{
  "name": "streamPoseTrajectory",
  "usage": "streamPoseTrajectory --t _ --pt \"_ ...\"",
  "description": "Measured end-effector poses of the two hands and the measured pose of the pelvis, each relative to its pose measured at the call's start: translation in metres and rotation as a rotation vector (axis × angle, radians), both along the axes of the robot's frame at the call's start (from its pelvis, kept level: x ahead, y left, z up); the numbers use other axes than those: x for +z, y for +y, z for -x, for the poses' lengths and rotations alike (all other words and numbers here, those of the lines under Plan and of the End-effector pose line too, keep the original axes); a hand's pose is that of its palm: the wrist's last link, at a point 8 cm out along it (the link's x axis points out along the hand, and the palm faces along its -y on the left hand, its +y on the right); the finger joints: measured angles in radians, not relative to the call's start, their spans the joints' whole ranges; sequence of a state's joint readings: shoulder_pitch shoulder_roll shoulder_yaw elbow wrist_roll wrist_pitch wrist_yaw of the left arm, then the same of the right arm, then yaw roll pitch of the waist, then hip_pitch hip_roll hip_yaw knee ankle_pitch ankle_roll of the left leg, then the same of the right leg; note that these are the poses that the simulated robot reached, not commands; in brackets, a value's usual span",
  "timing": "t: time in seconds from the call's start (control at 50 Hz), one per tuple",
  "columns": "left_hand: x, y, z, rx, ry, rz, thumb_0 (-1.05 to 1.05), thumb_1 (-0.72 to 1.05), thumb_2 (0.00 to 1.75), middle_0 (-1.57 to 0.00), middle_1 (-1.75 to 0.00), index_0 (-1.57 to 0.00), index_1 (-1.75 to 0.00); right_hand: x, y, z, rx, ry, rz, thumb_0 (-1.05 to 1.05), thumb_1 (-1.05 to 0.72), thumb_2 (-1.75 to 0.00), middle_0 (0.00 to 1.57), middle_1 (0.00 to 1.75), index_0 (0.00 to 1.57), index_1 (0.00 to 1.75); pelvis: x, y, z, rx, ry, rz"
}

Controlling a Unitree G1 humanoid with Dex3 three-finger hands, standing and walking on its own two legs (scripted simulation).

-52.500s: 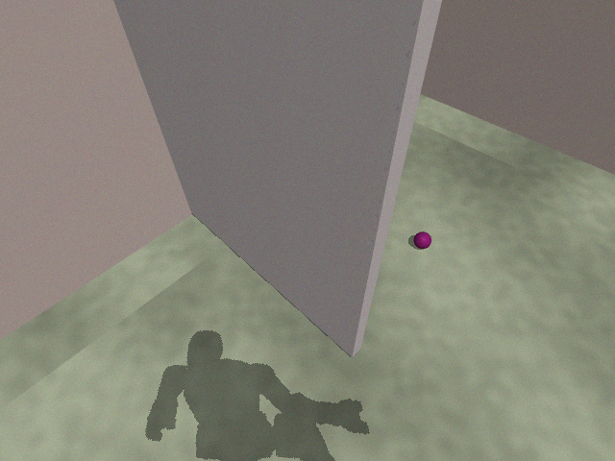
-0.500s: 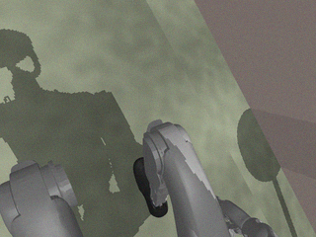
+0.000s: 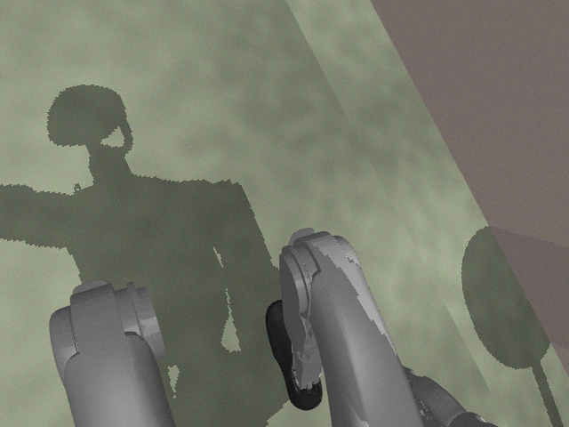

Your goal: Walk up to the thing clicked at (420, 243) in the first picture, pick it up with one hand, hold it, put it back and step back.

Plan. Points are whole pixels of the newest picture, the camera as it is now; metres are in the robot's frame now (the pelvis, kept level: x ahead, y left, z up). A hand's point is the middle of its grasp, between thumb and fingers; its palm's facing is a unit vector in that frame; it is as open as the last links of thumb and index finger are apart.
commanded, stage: withdraw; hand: left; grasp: from above
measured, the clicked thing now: out of the picture +0.43 +0.36 -0.27
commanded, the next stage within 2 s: home in 0.60 s
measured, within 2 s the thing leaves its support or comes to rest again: neither
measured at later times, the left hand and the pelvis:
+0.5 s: hand out of the picture +0.40 +0.37 -0.09, palm faces -0.50 -0.11 -0.86, open 13.8 cm; pelvis -0.02 -0.01 +0.05, yaw +5 degrees
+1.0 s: hand out of the picture +0.41 +0.37 -0.06, palm faces -0.38 -0.17 -0.91, open 12.3 cm; pelvis -0.01 +0.00 +0.06, yaw +6 degrees
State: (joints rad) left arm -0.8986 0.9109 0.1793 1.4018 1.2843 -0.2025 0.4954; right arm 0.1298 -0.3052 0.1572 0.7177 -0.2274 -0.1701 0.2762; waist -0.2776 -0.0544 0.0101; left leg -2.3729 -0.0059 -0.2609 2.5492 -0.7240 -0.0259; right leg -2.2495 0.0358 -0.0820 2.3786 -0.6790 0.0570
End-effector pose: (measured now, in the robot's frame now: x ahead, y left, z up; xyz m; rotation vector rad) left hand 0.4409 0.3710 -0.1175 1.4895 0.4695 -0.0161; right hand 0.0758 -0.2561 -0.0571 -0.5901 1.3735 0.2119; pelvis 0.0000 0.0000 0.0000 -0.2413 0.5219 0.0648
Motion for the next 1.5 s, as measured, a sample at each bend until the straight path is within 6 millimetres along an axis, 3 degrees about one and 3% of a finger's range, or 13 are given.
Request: streamPoseTrajectory --t 0.18,0.28,0.4,0.6,0.68,0.8,0.92,1.0,1.08,1.26,1.38,1.5 --pt "0.097 0.011 0.009 0.038 0.098 -0.039 0.00 -0.53 1.03 -0.09 -1.03 -0.08 -1.04 0.008 0.002 -0.028 -0.118 -0.085 -0.074 0.00 -0.91 -0.90 0.20 0.30 0.20 0.30 0.039 -0.002 0.006 0.037 0.055 -0.046" --pt "0.121 0.011 0.018 0.032 0.201 -0.003 0.00 -0.53 1.03 -0.10 -1.03 -0.09 -1.05 0.023 -0.003 -0.035 -0.119 -0.133 -0.050 0.00 -0.91 -0.90 0.20 0.30 0.20 0.30 0.057 -0.006 0.014 0.050 0.047 -0.065" --pt "0.116 0.005 0.027 -0.048 0.234 0.054 0.00 -0.51 1.03 -0.12 -1.02 -0.10 -1.04 0.032 -0.017 -0.022 -0.106 -0.098 0.029 0.00 -0.91 -0.90 0.20 0.30 0.20 0.30 0.060 -0.009 0.020 0.053 0.040 -0.072" --pt "0.057 -0.009 0.037 -0.143 0.177 0.063 0.00 -0.49 1.00 -0.14 -0.99 -0.13 -1.01 0.015 -0.026 0.010 -0.103 0.009 0.108 0.00 -0.91 -0.90 0.20 0.30 0.20 0.30 0.033 -0.009 0.020 0.047 0.018 -0.061" --pt "0.044 -0.012 0.032 -0.139 0.106 0.045 0.00 -0.47 0.98 -0.15 -0.98 -0.14 -0.99 0.004 -0.023 0.017 -0.122 0.015 0.106 0.00 -0.91 -0.90 0.20 0.30 0.21 0.30 0.022 -0.008 0.019 0.046 0.015 -0.060" --pt "0.054 -0.006 0.019 -0.065 0.042 -0.003 0.00 -0.42 0.96 -0.19 -0.92 -0.18 -0.93 -0.006 -0.014 0.019 -0.164 -0.003 0.070 0.00 -0.90 -0.90 0.20 0.30 0.21 0.30 0.018 -0.007 0.015 0.044 0.043 -0.062" --pt "0.083 -0.001 0.014 0.013 0.070 0.001 0.00 -0.29 0.92 -0.22 -0.79 -0.21 -0.81 -0.001 -0.004 0.013 -0.211 -0.021 0.008 0.00 -0.90 -0.89 0.20 0.30 0.21 0.30 0.035 -0.006 0.011 0.048 0.076 -0.065" --pt "0.111 -0.003 0.027 0.055 0.095 0.062 0.00 -0.12 0.90 -0.23 -0.67 -0.21 -0.69 0.015 -0.001 0.004 -0.242 -0.031 -0.023 0.00 -0.90 -0.89 0.20 0.30 0.21 0.30 0.058 -0.005 0.008 0.055 0.095 -0.070" --pt "0.143 -0.008 0.052 0.106 0.093 0.173 0.00 0.13 0.88 -0.22 -0.55 -0.21 -0.56 0.039 -0.001 -0.015 -0.249 -0.066 -0.043 0.00 -0.90 -0.89 0.20 0.30 0.21 0.30 0.088 -0.005 0.006 0.059 0.102 -0.079" --pt "0.214 -0.031 0.128 0.237 0.061 0.472 0.00 0.65 0.89 -0.22 -0.37 -0.22 -0.38 0.108 0.003 -0.090 -0.181 -0.268 -0.071 0.00 -0.90 -0.90 0.20 0.30 0.20 0.30 0.155 -0.009 0.006 0.076 0.072 -0.107" --pt "0.260 -0.047 0.171 0.358 0.020 0.623 0.00 0.81 0.89 -0.22 -0.32 -0.22 -0.33 0.160 0.019 -0.142 -0.130 -0.448 -0.128 0.00 -0.90 -0.90 0.20 0.30 0.20 0.30 0.195 -0.012 0.005 0.093 0.025 -0.127" --pt "0.304 -0.067 0.207 0.509 0.009 0.783 0.01 0.87 0.89 -0.22 -0.30 -0.22 -0.31 0.214 0.042 -0.172 -0.114 -0.585 -0.201 0.00 -0.90 -0.90 0.20 0.30 0.20 0.30 0.238 -0.015 0.000 0.108 -0.026 -0.148"
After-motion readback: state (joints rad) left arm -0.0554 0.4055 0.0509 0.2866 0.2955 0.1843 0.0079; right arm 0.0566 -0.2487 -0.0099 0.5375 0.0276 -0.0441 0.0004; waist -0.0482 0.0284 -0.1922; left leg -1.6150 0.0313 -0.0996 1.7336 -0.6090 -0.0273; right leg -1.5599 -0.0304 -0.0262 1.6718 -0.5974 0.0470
